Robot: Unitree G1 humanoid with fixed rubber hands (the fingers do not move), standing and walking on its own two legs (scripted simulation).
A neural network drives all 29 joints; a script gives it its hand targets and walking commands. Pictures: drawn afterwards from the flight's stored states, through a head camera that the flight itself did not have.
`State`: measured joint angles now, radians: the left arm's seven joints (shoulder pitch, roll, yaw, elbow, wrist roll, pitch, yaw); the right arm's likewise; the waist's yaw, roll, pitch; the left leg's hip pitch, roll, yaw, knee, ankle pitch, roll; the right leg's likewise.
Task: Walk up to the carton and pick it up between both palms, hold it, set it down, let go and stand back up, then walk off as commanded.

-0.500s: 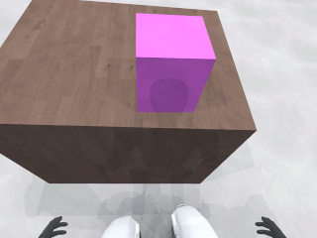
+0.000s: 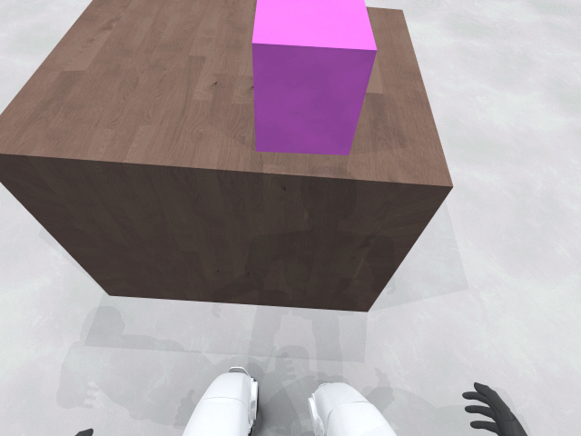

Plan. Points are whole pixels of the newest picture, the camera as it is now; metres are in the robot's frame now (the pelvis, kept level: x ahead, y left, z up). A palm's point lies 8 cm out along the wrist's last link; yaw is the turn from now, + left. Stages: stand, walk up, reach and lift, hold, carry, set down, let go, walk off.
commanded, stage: walk off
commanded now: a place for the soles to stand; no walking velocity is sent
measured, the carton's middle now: (306, 77) +0.68 -0.02 +0.08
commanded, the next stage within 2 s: none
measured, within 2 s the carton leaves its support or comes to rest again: neither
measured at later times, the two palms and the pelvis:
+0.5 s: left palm out of the picture -0.11 +0.30 -0.08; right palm out of the picture -0.13 -0.35 -0.12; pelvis -0.22 -0.01 -0.01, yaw +4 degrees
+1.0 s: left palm out of the picture -0.35 +0.31 -0.10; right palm out of the picture -0.34 -0.31 -0.09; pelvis -0.43 +0.00 +0.00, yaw +0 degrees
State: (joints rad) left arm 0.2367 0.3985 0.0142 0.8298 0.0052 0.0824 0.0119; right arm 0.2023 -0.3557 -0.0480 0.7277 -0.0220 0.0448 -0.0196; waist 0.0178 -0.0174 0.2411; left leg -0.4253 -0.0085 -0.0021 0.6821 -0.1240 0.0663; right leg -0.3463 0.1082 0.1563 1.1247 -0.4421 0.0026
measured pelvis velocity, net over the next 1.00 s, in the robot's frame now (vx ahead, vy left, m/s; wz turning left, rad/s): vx -0.43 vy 0.00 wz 0.00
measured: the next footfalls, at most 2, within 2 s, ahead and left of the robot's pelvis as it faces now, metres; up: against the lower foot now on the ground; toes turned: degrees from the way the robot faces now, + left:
right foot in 0.08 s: +0.03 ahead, -0.16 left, +0.00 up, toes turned +8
left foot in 0.52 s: -0.23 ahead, +0.11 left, +0.00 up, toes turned -5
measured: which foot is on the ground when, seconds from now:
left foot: down 0.00-0.10, up 0.12-0.50, down 0.52-1.00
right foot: up 0.00-0.06, down 0.08-0.56, up 0.58-0.94, down 0.96-1.00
